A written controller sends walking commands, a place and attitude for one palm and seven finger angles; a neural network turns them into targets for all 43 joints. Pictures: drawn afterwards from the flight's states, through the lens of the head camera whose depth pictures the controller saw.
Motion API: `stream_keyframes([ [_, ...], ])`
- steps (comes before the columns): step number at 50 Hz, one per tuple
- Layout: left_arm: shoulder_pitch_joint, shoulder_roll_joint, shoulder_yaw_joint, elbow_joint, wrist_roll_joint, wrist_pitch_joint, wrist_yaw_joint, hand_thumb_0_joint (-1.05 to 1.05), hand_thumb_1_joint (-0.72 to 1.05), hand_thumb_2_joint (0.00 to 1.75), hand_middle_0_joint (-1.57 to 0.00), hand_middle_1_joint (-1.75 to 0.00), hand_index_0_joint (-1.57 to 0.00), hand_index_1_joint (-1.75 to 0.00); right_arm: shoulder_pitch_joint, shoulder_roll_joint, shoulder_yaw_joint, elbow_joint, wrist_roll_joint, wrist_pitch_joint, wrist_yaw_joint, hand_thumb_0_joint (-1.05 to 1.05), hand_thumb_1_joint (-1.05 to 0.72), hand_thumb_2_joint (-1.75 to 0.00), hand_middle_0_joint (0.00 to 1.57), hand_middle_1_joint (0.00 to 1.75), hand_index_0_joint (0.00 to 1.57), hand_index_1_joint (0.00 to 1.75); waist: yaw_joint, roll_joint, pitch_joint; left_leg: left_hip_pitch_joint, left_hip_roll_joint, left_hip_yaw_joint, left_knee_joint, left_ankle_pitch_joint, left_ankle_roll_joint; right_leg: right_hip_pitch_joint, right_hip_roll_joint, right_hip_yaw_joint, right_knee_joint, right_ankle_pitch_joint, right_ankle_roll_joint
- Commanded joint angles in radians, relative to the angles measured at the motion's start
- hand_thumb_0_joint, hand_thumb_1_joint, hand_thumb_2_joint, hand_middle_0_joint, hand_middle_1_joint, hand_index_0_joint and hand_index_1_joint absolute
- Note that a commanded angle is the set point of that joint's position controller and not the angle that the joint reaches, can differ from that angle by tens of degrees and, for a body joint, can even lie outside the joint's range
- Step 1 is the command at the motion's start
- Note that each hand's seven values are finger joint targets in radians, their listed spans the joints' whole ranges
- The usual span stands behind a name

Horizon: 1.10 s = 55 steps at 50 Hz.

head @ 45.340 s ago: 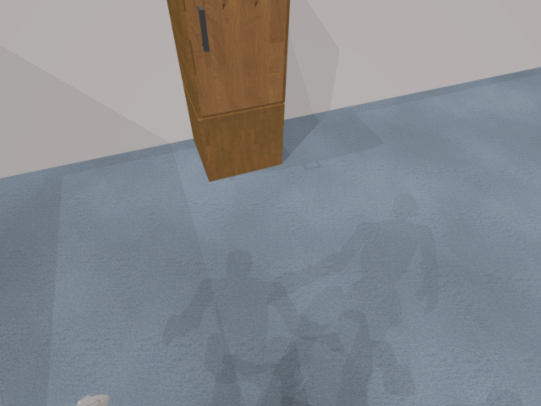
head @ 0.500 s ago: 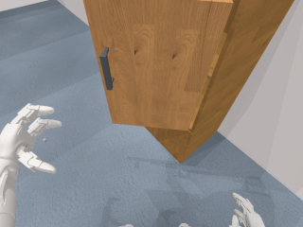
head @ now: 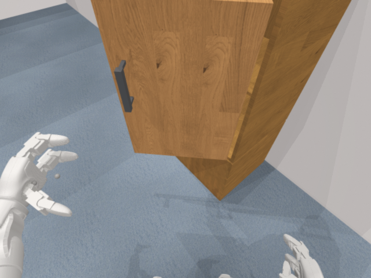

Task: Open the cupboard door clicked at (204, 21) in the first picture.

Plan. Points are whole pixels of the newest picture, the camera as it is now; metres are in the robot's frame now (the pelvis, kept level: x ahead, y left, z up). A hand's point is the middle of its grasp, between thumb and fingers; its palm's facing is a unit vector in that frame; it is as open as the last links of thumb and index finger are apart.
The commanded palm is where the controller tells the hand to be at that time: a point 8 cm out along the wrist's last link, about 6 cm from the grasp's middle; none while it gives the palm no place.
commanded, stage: move the hooked fingers beside the handle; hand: left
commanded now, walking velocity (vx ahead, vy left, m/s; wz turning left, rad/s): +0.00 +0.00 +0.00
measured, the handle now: (125, 87) +0.58 +0.21 +0.06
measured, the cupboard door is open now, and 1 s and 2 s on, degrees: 44 44 44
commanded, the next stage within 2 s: none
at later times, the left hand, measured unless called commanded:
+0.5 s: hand (72, 146) +0.36 +0.27 +0.07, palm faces -0.02 -1.00 -0.02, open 14.0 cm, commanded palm +0.34 +0.32 +0.07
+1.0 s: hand (88, 122) +0.44 +0.26 +0.07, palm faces -0.03 -1.00 -0.01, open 14.0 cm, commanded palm +0.42 +0.32 +0.07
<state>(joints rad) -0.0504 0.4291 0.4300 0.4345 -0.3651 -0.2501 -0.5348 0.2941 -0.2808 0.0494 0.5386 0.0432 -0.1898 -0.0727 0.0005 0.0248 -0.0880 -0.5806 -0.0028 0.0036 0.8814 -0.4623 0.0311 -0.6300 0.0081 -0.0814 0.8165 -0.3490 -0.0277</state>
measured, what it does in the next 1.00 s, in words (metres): stands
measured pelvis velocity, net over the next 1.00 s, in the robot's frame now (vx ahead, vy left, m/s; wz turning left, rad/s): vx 0.00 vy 0.01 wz -0.03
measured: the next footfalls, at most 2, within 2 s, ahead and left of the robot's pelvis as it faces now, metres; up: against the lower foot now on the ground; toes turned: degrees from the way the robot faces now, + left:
none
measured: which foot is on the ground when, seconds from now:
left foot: down 0.00-1.00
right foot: down 0.00-1.00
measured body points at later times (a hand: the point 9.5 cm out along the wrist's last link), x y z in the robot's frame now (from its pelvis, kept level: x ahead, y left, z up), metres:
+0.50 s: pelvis +0.00 +0.00 -0.01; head +0.06 +0.01 +0.44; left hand +0.36 +0.33 +0.08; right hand +0.10 -0.27 -0.10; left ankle -0.01 +0.10 -0.70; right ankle +0.03 -0.11 -0.70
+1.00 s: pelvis +0.00 +0.01 -0.01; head +0.10 +0.03 +0.43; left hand +0.43 +0.32 +0.07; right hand +0.06 -0.26 -0.11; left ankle -0.01 +0.10 -0.70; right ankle +0.03 -0.11 -0.70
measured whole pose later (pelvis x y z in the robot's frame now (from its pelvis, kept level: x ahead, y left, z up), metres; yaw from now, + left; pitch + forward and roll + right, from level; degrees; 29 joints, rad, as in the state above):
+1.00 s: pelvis +0.00 +0.01 -0.01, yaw -2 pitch +17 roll -2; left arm -0.65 0.58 0.47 1.04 -0.21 -0.35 -0.50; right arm 0.37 -0.29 0.04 0.58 0.03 -0.02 -0.05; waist -0.09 0.00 -0.10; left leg -0.75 0.01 0.03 0.94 -0.48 0.05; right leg -0.81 0.02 -0.06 0.86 -0.35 -0.02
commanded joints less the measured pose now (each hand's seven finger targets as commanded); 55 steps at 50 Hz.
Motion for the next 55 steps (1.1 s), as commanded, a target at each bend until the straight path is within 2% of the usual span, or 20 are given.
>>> stream_keyframes([
  [1,-0.228,0.273,0.094,-0.184,-0.018,-0.059,-0.003,0.0,-0.5,0.3,-0.3,-1.2,-0.3,-1.2,-0.017,-0.149,-0.065,-0.135,0.006,-0.051,-0.013,0.0,-0.9,-0.9,0.2,0.3,0.2,0.3,-0.011,0.033,-0.221,0.009,-0.007,-0.027,-0.136,0.277,-0.013,0.208,0.002,0.066,-0.095,0.172,0.001],
  [7,-0.446,0.304,0.077,-0.092,0.005,-0.081,0.0,0.0,-0.5,0.3,-0.3,-1.2,-0.3,-1.2,-0.008,-0.151,-0.059,-0.106,0.007,-0.039,-0.026,0.0,-0.9,-0.9,0.2,0.3,0.2,0.3,-0.043,0.046,-0.213,-0.016,-0.007,-0.026,-0.125,0.208,-0.009,0.177,-0.004,0.088,-0.102,0.097,0.003],
  [9,-0.485,0.338,0.091,-0.056,0.015,-0.083,-0.007,0.0,-0.5,0.3,-0.3,-1.2,-0.3,-1.2,0.002,-0.153,-0.057,-0.099,0.005,-0.033,-0.026,0.0,-0.9,-0.9,0.2,0.3,0.2,0.3,-0.036,0.068,-0.247,-0.007,-0.005,-0.025,-0.121,0.233,-0.01,0.195,-0.002,0.092,-0.091,0.125,-0.003],
  [12,-0.525,0.33,0.07,0.008,0.024,-0.082,-0.015,0.0,-0.5,0.3,-0.3,-1.2,-0.3,-1.2,0.011,-0.154,-0.058,-0.093,0.008,-0.027,-0.025,0.0,-0.9,-0.9,0.2,0.3,0.2,0.3,-0.042,0.074,-0.252,-0.011,-0.005,-0.026,-0.12,0.231,-0.01,0.177,-0.003,0.089,-0.088,0.13,-0.001],
  [17,-0.522,0.395,0.126,0.108,0.031,-0.079,-0.019,0.0,-0.5,0.3,-0.3,-1.2,-0.3,-1.2,0.037,-0.165,-0.062,-0.095,0.004,-0.003,-0.015,0.0,-0.9,-0.9,0.2,0.3,0.2,0.3,-0.02,0.048,-0.278,-0.052,-0.004,-0.021,-0.117,0.28,-0.012,0.214,-0.002,0.087,-0.068,0.195,-0.003],
  [19,-0.527,0.373,0.106,0.117,0.033,-0.084,-0.023,0.0,-0.5,0.3,-0.3,-1.2,-0.3,-1.2,0.047,-0.163,-0.063,-0.105,0.003,0.007,-0.008,0.0,-0.9,-0.9,0.2,0.3,0.2,0.3,-0.019,0.057,-0.294,-0.038,-0.003,-0.02,-0.118,0.307,-0.013,0.211,0.006,0.08,-0.057,0.223,-0.006],
  [21,-0.581,0.388,0.106,0.126,0.044,-0.093,-0.015,0.0,-0.5,0.3,-0.3,-1.2,-0.3,-1.2,0.057,-0.169,-0.068,-0.1,0.004,0.017,-0.006,0.0,-0.9,-0.9,0.2,0.3,0.2,0.3,-0.033,0.059,-0.289,-0.042,0.0,-0.022,-0.118,0.286,-0.012,0.178,0.007,0.076,-0.056,0.199,-0.002],
  [23,-0.614,0.351,0.072,0.123,0.037,-0.102,-0.015,0.0,-0.5,0.3,-0.3,-1.2,-0.3,-1.2,0.066,-0.168,-0.069,-0.103,0.004,0.022,-0.003,0.0,-0.9,-0.9,0.2,0.3,0.2,0.3,-0.042,0.057,-0.29,-0.027,0.002,-0.027,-0.116,0.294,-0.012,0.16,0.013,0.071,-0.051,0.197,-0.006],
  [25,-0.636,0.399,0.112,0.178,0.046,-0.107,-0.008,0.0,-0.5,0.3,-0.3,-1.2,-0.3,-1.2,0.085,-0.178,-0.073,-0.09,0.003,0.035,-0.005,0.0,-0.9,-0.9,0.2,0.3,0.2,0.3,-0.046,0.02,-0.306,-0.05,0.002,-0.023,-0.113,0.271,-0.008,0.167,0.012,0.078,-0.054,0.186,0.001],
  [26,-0.688,0.401,0.101,0.184,0.053,-0.112,-0.006,0.0,-0.5,0.3,-0.3,-1.2,-0.3,-1.2,0.089,-0.179,-0.072,-0.083,0.003,0.039,-0.006,0.0,-0.9,-0.9,0.2,0.3,0.2,0.3,-0.058,0.026,-0.299,-0.056,0.003,-0.024,-0.111,0.264,-0.008,0.156,0.01,0.078,-0.053,0.182,0.003],
  [29,-0.756,0.416,0.094,0.183,0.072,-0.131,-0.002,0.0,-0.5,0.3,-0.3,-1.2,-0.3,-1.2,0.103,-0.176,-0.073,-0.075,0.001,0.053,-0.004,0.0,-0.9,-0.9,0.2,0.3,0.2,0.3,-0.058,0.078,-0.338,-0.022,0.005,-0.031,-0.11,0.29,-0.01,0.144,0.014,0.075,-0.041,0.191,-0.003],
  [35,-0.819,0.457,0.115,0.281,0.089,-0.146,0.003,0.0,-0.5,0.3,-0.3,-1.2,-0.3,-1.2,0.136,-0.182,-0.075,-0.053,-0.003,0.083,-0.003,0.0,-0.9,-0.9,0.2,0.3,0.2,0.3,-0.067,0.077,-0.365,-0.014,0.011,-0.037,-0.095,0.349,-0.013,0.131,0.018,0.07,-0.027,0.237,-0.002],
  [36,-0.826,0.435,0.096,0.27,0.093,-0.15,0.001,0.0,-0.5,0.3,-0.3,-1.2,-0.3,-1.2,0.139,-0.179,-0.077,-0.055,-0.004,0.086,-0.001,0.0,-0.9,-0.9,0.2,0.3,0.2,0.3,-0.065,0.109,-0.379,0.007,0.01,-0.037,-0.094,0.375,-0.016,0.12,0.017,0.067,-0.024,0.246,-0.003],
  [41,-0.861,0.425,0.079,0.343,0.107,-0.144,0.011,0.0,-0.5,0.3,-0.3,-1.2,-0.3,-1.2,0.16,-0.183,-0.078,-0.048,-0.006,0.115,0.006,0.0,-0.9,-0.9,0.2,0.3,0.2,0.3,-0.08,0.07,-0.354,0.006,0.019,-0.046,-0.087,0.414,-0.02,0.081,0.022,0.056,-0.019,0.257,-0.001],
  [43,-0.88,0.419,0.074,0.341,0.109,-0.149,0.018,0.0,-0.5,0.3,-0.3,-1.2,-0.3,-1.2,0.165,-0.183,-0.08,-0.054,-0.007,0.124,0.009,0.0,-0.9,-0.9,0.2,0.3,0.2,0.3,-0.08,0.094,-0.364,0.026,0.02,-0.046,-0.081,0.446,-0.022,0.064,0.024,0.054,-0.015,0.259,-0.004],
  [47,-0.966,0.446,0.077,0.416,0.134,-0.155,0.037,0.0,-0.5,0.3,-0.3,-1.2,-0.3,-1.2,0.182,-0.189,-0.077,-0.036,-0.011,0.147,0.01,0.0,-0.9,-0.9,0.2,0.3,0.2,0.3,-0.105,0.048,-0.349,-0.021,0.02,-0.044,-0.076,0.369,-0.013,0.054,0.022,0.058,-0.017,0.231,0.003],
  [48,-0.987,0.481,0.104,0.414,0.133,-0.165,0.039,0.0,-0.5,0.3,-0.3,-1.2,-0.3,-1.2,0.185,-0.191,-0.076,-0.04,-0.014,0.15,0.008,0.0,-0.9,-0.9,0.2,0.3,0.2,0.3,-0.093,0.065,-0.366,-0.029,0.017,-0.043,-0.07,0.382,-0.015,0.071,0.024,0.062,-0.007,0.242,-0.003],
  [50,-1.03,0.525,0.118,0.439,0.157,-0.174,0.042,0.0,-0.5,0.3,-0.3,-1.2,-0.3,-1.2,0.194,-0.194,-0.075,-0.03,-0.015,0.163,0.007,0.0,-0.9,-0.9,0.2,0.3,0.2,0.3,-0.104,0.085,-0.384,-0.028,0.019,-0.042,-0.061,0.377,-0.014,0.061,0.023,0.066,-0.005,0.242,0.001],
  [53,-1.108,0.489,0.065,0.459,0.167,-0.183,0.037,0.0,-0.5,0.3,-0.3,-1.2,-0.3,-1.2,0.203,-0.192,-0.07,-0.022,-0.018,0.172,0.006,0.0,-0.9,-0.9,0.2,0.3,0.2,0.3,-0.134,0.115,-0.383,-0.006,0.023,-0.051,-0.047,0.391,-0.014,0.01,0.027,0.062,0.002,0.23,-0.001],
  [55,-1.122,0.55,0.112,0.493,0.17,-0.184,0.037,0.0,-0.5,0.3,-0.3,-1.2,-0.3,-1.2,0.219,-0.202,-0.071,-0.008,-0.022,0.182,0.006,0.0,-0.9,-0.9,0.2,0.3,0.2,0.3,-0.126,0.119,-0.42,0.006,0.025,-0.059,-0.039,0.408,-0.019,0.014,0.028,0.062,0.006,0.234,0.0],
])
